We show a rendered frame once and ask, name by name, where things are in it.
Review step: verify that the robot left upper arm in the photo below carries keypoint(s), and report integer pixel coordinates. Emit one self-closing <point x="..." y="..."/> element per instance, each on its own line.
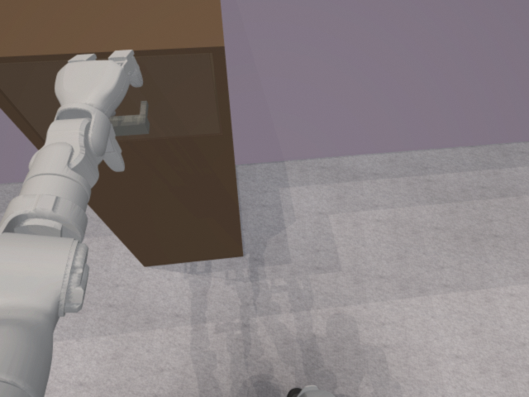
<point x="41" y="279"/>

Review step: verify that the left robot hand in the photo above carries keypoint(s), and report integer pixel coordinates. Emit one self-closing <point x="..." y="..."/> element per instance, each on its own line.
<point x="102" y="84"/>

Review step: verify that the cabinet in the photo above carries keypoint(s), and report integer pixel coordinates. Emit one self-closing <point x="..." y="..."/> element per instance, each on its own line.
<point x="176" y="201"/>

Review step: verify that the handle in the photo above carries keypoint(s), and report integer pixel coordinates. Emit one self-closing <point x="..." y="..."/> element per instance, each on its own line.
<point x="132" y="124"/>

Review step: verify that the left robot forearm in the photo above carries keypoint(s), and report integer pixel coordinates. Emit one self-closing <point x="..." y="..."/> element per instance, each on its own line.
<point x="57" y="188"/>

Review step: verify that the drawer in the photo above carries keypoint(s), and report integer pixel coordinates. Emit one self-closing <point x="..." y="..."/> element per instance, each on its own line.
<point x="181" y="92"/>

